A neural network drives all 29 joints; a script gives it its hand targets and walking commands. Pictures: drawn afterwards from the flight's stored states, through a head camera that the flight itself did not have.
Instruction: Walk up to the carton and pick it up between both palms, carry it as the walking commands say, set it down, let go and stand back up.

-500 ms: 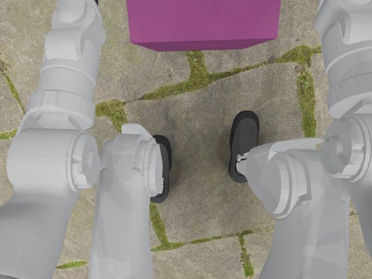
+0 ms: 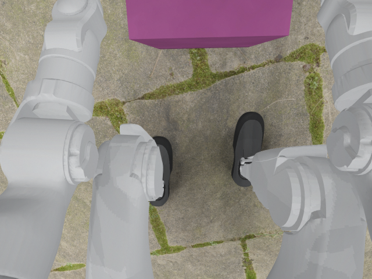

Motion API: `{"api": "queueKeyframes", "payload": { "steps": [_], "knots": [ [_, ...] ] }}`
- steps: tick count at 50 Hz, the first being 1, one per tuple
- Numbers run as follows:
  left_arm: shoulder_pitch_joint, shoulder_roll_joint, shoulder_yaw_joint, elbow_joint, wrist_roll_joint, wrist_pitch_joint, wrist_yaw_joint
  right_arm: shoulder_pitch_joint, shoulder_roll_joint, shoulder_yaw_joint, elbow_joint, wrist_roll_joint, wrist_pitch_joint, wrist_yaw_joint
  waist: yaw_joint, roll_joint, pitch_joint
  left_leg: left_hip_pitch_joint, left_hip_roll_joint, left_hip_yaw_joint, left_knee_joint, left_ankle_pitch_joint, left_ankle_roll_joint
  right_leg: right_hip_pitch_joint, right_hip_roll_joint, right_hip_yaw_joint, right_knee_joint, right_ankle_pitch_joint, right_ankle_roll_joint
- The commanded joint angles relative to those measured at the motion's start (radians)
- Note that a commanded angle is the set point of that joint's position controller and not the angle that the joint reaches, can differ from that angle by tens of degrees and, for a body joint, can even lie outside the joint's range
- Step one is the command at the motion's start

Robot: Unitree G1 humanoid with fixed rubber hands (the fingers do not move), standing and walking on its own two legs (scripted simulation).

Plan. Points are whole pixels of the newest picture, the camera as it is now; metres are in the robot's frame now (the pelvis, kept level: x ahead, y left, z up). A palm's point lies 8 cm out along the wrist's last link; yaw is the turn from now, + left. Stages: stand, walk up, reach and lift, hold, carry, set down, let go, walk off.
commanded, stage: reach and lift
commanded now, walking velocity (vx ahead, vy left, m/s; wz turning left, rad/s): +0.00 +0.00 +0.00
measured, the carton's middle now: out of the picture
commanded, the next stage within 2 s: none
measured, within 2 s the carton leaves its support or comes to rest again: leaves its support in 1.24 s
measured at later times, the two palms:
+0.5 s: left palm out of the picture +0.53 +0.17 -0.19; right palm out of the picture +0.57 -0.14 -0.19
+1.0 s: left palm out of the picture +0.54 +0.17 -0.20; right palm out of the picture +0.57 -0.14 -0.19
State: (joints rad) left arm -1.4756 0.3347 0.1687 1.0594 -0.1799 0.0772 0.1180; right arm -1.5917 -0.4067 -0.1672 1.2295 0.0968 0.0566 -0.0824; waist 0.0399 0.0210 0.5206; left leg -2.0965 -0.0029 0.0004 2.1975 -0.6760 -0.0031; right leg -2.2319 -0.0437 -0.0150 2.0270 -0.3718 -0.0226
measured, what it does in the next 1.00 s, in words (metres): stands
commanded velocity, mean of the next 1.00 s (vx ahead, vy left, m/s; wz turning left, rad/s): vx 0.00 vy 0.00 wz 0.00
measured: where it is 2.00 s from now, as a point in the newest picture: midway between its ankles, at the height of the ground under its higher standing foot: (200, 171)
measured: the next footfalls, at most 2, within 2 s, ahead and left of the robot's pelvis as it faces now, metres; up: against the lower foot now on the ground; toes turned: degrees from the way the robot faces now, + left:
none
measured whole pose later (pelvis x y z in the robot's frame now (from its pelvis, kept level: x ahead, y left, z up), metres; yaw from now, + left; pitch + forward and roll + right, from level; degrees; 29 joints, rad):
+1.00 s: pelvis +0.00 +0.00 -0.01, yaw +2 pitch +32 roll +0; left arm -1.49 0.29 0.14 1.06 -0.18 0.12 0.04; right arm -1.62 -0.37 -0.15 1.23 0.10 0.11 -0.04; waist 0.03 0.03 0.52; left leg -2.10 -0.03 0.00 2.22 -0.68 0.00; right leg -2.23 -0.04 0.00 2.06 -0.39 -0.02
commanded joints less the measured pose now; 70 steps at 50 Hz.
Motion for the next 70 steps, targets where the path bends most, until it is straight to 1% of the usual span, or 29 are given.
{"api": "queueKeyframes", "payload": {
  "steps": [1,3,4,7,9,10,15,17,20,22,24,25,26,28,33,39,41,42,44,45,46,51,53,54,60,61,63,68,70],
  "knots": [
    [-0.375,0.059,-0.140,-0.082,-0.092,-0.024,-0.019,-0.312,-0.131,0.092,-0.067,0.109,-0.032,-0.004,-0.061,-0.006,-1.353,0.259,-0.040,0.019,-0.232,0.310,-0.050,0.845,0.044,0.013,0.069,0.196,0.013],
    [-0.352,0.083,-0.123,-0.065,-0.076,-0.024,-0.016,-0.302,-0.144,0.044,-0.051,0.090,-0.029,-0.008,-0.053,0.014,-1.327,0.244,-0.056,0.017,-0.245,0.305,-0.050,0.796,0.049,0.012,0.056,0.189,0.012],
    [-0.357,0.005,-0.162,-0.044,-0.099,-0.024,-0.023,-0.289,-0.113,0.072,-0.066,0.101,-0.038,-0.008,-0.085,0.024,-1.335,0.249,-0.048,0.020,-0.234,0.302,-0.050,0.804,0.041,0.014,0.055,0.193,0.009],
    [-0.364,-0.041,-0.170,-0.069,-0.096,-0.026,-0.035,-0.302,-0.054,0.129,-0.081,0.109,-0.038,0.004,-0.043,-0.011,-1.341,0.292,-0.061,0.027,-0.229,0.324,-0.043,0.809,0.045,0.019,0.046,0.195,0.006],
    [-0.346,-0.006,-0.133,-0.045,-0.060,-0.032,-0.023,-0.311,-0.014,0.124,-0.061,0.117,-0.029,0.007,0.018,0.043,-1.294,0.268,-0.060,0.043,-0.245,0.295,-0.049,0.777,0.053,0.035,0.033,0.171,0.003],
    [-0.348,0.013,-0.110,-0.102,-0.047,-0.043,-0.015,-0.318,0.011,0.137,-0.091,0.128,-0.038,0.015,0.020,-0.015,-1.324,0.243,-0.064,0.038,-0.230,0.302,-0.036,0.801,0.057,0.043,0.047,0.185,0.004],
    [-0.358,0.001,-0.110,-0.051,-0.030,-0.038,-0.008,-0.346,0.022,0.140,-0.064,0.133,-0.029,0.009,0.023,-0.006,-1.317,0.247,-0.068,0.032,-0.238,0.292,-0.038,0.845,0.062,0.034,0.053,0.175,0.023],
    [-0.412,-0.089,-0.125,-0.117,-0.024,-0.038,-0.023,-0.377,0.108,0.171,-0.090,0.123,-0.031,0.020,-0.002,-0.068,-1.313,0.182,-0.068,0.028,-0.249,0.267,-0.032,0.899,0.070,0.030,0.056,0.202,0.014],
    [-0.426,-0.182,-0.135,-0.118,-0.017,-0.036,-0.046,-0.405,0.170,0.149,-0.118,0.106,-0.031,0.043,0.014,-0.014,-1.287,0.246,-0.077,0.013,-0.242,0.322,-0.030,0.822,0.078,0.035,0.059,0.225,0.006],
    [-0.459,-0.284,-0.153,-0.133,-0.008,-0.028,-0.072,-0.385,0.258,0.135,-0.120,0.082,-0.026,0.058,-0.050,-0.005,-1.281,0.237,-0.086,0.017,-0.244,0.302,-0.030,0.816,0.083,0.015,0.060,0.224,0.002],
    [-0.410,-0.264,-0.093,-0.073,0.033,-0.010,-0.080,-0.359,0.195,0.087,-0.051,0.031,-0.023,0.057,-0.039,0.000,-1.197,0.166,-0.085,0.026,-0.230,0.226,-0.041,0.827,0.083,0.039,0.050,0.150,-0.002],
    [-0.424,-0.338,-0.121,-0.073,0.035,-0.005,-0.096,-0.352,0.250,0.062,-0.057,0.008,-0.017,0.068,-0.065,0.008,-1.168,0.240,-0.100,0.001,-0.255,0.252,-0.034,0.751,0.094,0.002,0.058,0.150,-0.001],
    [-0.483,-0.450,-0.151,-0.108,0.042,-0.010,-0.123,-0.385,0.408,0.100,-0.034,0.023,-0.005,0.105,-0.042,0.030,-1.159,0.246,-0.100,0.014,-0.253,0.249,-0.037,0.741,0.094,0.012,0.056,0.146,-0.004],
    [-0.553,-0.626,-0.206,-0.115,0.023,0.004,-0.184,-0.386,0.573,0.114,-0.043,-0.012,0.008,0.150,-0.100,0.027,-1.113,0.222,-0.100,0.023,-0.228,0.236,-0.039,0.711,0.101,0.011,0.056,0.137,-0.019],
    [-0.584,-0.816,-0.197,-0.164,0.034,0.034,-0.277,-0.375,0.834,0.117,-0.079,-0.032,0.061,0.237,-0.089,-0.041,-1.078,0.157,-0.109,0.030,-0.199,0.219,-0.037,0.691,0.114,-0.003,0.059,0.101,-0.013],
    [-0.555,-0.931,-0.224,-0.177,0.034,0.068,-0.317,-0.377,0.905,0.119,-0.131,-0.026,0.083,0.280,-0.071,0.031,-1.051,0.123,-0.107,0.036,-0.210,0.188,-0.032,0.665,0.109,-0.009,0.072,0.071,-0.029],
    [-0.544,-0.925,-0.221,-0.179,0.018,0.065,-0.330,-0.329,0.901,0.128,-0.140,-0.028,0.082,0.283,-0.103,0.020,-1.044,0.062,-0.100,0.044,-0.188,0.200,-0.032,0.683,0.105,0.011,0.061,0.125,-0.040],
    [-0.563,-0.921,-0.225,-0.218,0.006,0.064,-0.331,-0.383,0.924,0.156,-0.152,-0.012,0.087,0.283,-0.078,-0.024,-1.050,0.072,-0.109,0.030,-0.202,0.191,-0.021,0.700,0.108,0.004,0.070,0.108,-0.027],
    [-0.561,-0.973,-0.235,-0.192,0.010,0.076,-0.335,-0.343,0.948,0.127,-0.140,-0.022,0.088,0.296,-0.106,0.011,-1.030,0.081,-0.108,0.024,-0.210,0.198,-0.017,0.644,0.114,-0.003,0.068,0.102,-0.038],
    [-0.569,-0.952,-0.227,-0.206,0.007,0.061,-0.329,-0.398,0.975,0.164,-0.172,0.011,0.086,0.298,-0.057,0.009,-1.064,0.094,-0.108,0.040,-0.196,0.209,-0.009,0.656,0.111,0.012,0.070,0.111,-0.034],
    [-0.602,-0.944,-0.260,-0.216,-0.014,0.069,-0.329,-0.360,0.966,0.159,-0.131,-0.005,0.090,0.290,-0.089,-0.005,-1.053,0.065,-0.104,0.037,-0.213,0.187,-0.022,0.693,0.111,0.012,0.073,0.095,-0.049],
    [-0.574,-0.965,-0.254,-0.226,-0.004,0.068,-0.325,-0.395,0.975,0.170,-0.149,0.023,0.090,0.291,-0.071,0.019,-1.102,0.106,-0.106,0.040,-0.212,0.230,-0.015,0.706,0.112,0.015,0.069,0.140,-0.048],
    [-0.626,-0.982,-0.276,-0.322,-0.027,0.072,-0.316,-0.386,0.942,0.184,-0.231,0.025,0.088,0.277,-0.112,-0.022,-1.252,0.157,-0.122,0.028,-0.220,0.294,-0.030,0.836,0.122,-0.006,0.080,0.222,-0.045],
    [-0.662,-0.988,-0.299,-0.325,-0.046,0.066,-0.314,-0.454,0.965,0.215,-0.248,0.051,0.078,0.275,-0.081,-0.019,-1.272,0.148,-0.113,0.030,-0.199,0.307,-0.020,0.810,0.111,0.001,0.102,0.241,-0.040],
    [-0.767,-1.022,-0.373,-0.508,-0.098,0.067,-0.272,-0.506,0.988,0.279,-0.414,0.114,0.087,0.250,-0.099,0.014,-1.746,0.457,-0.129,0.023,-0.219,0.477,-0.029,1.005,0.122,-0.028,0.094,0.384,-0.029],
    [-0.819,-0.978,-0.395,-0.579,-0.120,0.057,-0.252,-0.541,1.020,0.296,-0.450,0.138,0.091,0.247,-0.064,0.004,-1.852,0.501,-0.130,0.044,-0.209,0.506,-0.033,1.044,0.122,-0.020,0.091,0.416,-0.021],
    [-0.737,-1.040,-0.376,-0.510,-0.109,0.078,-0.254,-0.515,1.021,0.298,-0.445,0.131,0.099,0.237,-0.077,0.000,-1.872,0.476,-0.137,0.045,-0.221,0.493,-0.022,1.086,0.126,-0.020,0.082,0.414,-0.022],
    [-0.744,-1.004,-0.339,-0.462,-0.039,0.104,-0.262,-0.407,1.133,0.257,-0.261,0.088,0.162,0.272,0.001,-0.003,-1.703,0.423,-0.112,0.078,-0.238,0.339,-0.018,0.908,0.128,-0.019,0.044,0.250,-0.016],
    [-0.845,-1.071,-0.389,-0.633,-0.091,0.100,-0.248,-0.522,1.161,0.328,-0.464,0.146,0.162,0.266,-0.012,-0.012,-2.022,0.555,-0.123,0.079,-0.218,0.436,-0.008,1.066,0.135,-0.021,0.064,0.326,-0.008]
  ]
}}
